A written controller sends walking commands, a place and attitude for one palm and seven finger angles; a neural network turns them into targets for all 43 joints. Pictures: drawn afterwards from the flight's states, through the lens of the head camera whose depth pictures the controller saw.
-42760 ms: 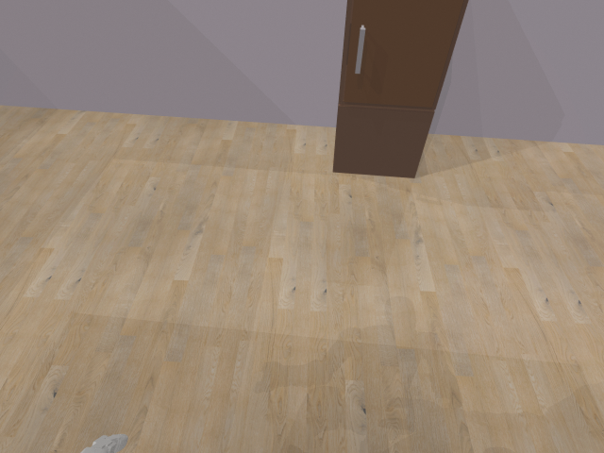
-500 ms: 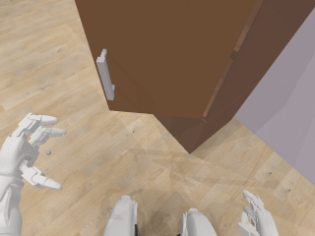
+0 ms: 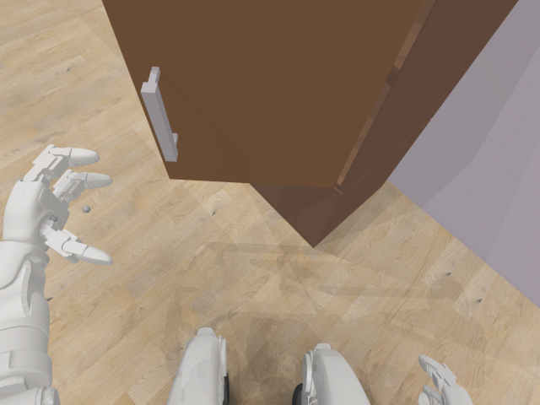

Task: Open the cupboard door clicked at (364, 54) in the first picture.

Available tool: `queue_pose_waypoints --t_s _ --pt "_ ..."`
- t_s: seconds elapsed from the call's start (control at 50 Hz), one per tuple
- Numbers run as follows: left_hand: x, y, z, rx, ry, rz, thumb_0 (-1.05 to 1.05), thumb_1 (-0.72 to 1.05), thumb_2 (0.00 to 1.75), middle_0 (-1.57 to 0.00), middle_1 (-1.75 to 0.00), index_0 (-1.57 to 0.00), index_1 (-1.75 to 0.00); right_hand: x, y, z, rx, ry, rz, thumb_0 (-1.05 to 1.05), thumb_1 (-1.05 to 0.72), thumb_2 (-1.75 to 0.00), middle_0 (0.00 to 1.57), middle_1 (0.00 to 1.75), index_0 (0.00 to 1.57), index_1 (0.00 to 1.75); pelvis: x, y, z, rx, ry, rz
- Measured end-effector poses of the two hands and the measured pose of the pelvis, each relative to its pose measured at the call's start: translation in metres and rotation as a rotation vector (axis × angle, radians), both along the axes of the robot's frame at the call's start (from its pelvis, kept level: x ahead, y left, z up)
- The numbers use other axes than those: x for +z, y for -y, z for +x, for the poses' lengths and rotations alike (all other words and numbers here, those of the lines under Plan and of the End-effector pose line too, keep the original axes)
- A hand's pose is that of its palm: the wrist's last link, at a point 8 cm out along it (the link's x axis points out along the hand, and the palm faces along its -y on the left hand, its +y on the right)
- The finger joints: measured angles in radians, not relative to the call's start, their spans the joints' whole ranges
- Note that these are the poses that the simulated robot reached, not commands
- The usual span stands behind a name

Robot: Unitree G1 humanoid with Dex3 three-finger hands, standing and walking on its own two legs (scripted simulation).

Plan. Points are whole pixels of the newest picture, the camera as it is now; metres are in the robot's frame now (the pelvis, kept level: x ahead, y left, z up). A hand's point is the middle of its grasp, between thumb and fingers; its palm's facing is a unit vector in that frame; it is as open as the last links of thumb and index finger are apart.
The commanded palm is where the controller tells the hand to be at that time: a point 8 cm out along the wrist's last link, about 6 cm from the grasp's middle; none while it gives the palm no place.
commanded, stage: move the hooked fingers beside the handle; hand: left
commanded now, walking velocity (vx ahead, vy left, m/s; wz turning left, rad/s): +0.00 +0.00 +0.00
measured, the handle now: (164, 118) +0.55 +0.20 +0.02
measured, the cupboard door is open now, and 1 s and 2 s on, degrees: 47 47 47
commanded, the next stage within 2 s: none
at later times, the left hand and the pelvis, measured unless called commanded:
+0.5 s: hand (104, 171) +0.44 +0.27 +0.02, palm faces +0.00 -1.00 -0.02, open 14.0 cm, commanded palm +0.43 +0.31 +0.03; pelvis +0.00 +0.00 -0.02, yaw -1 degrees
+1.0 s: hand (119, 139) +0.50 +0.26 +0.02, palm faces +0.01 -1.00 -0.02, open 14.0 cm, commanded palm +0.49 +0.29 +0.02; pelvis -0.01 +0.00 -0.04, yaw -3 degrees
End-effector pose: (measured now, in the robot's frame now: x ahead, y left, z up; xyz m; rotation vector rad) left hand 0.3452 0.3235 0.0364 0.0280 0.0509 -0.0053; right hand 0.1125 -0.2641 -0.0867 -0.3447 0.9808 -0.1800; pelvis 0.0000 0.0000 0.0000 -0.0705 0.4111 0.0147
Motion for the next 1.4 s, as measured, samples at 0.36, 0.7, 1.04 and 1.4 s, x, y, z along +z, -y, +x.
queue_pose_waypoints --t_s 0.36,0.7,1.04,1.4 --pt "-0.006 -0.003 0.049 0.030 0.015 0.001 -0.01 -0.50 0.30 -0.30 -1.20 -0.30 -1.20 -0.015 0.006 -0.026 -0.044 -0.117 -0.007 0.01 -0.90 -0.89 0.20 0.30 0.21 0.30 -0.010 0.003 -0.001 -0.013 -0.036 -0.001" --pt "-0.014 0.002 0.096 0.016 0.022 -0.006 -0.01 -0.50 0.30 -0.30 -1.20 -0.30 -1.20 -0.030 0.012 -0.060 -0.096 -0.235 -0.031 0.01 -0.90 -0.89 0.20 0.30 0.21 0.30 -0.026 0.002 -0.008 -0.024 -0.079 -0.015" --pt "-0.016 0.007 0.136 0.012 0.022 0.001 -0.01 -0.50 0.30 -0.30 -1.20 -0.30 -1.20 -0.039 0.008 -0.097 -0.139 -0.338 -0.042 0.00 -0.90 -0.89 0.21 0.30 0.21 0.30 -0.039 -0.001 -0.014 -0.033 -0.118 -0.029" --pt "-0.010 -0.006 0.116 0.030 0.041 0.003 -0.01 -0.50 0.30 -0.30 -1.20 -0.30 -1.20 -0.032 0.002 -0.090 -0.128 -0.344 -0.026 0.00 -0.90 -0.89 0.21 0.30 0.21 0.30 -0.030 -0.002 -0.012 -0.028 -0.100 -0.033"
